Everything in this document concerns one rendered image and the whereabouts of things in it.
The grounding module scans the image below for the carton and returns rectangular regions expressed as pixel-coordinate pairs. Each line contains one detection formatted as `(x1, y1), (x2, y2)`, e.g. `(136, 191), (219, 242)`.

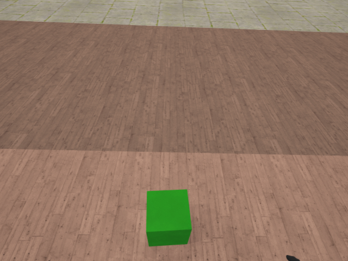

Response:
(146, 189), (192, 246)

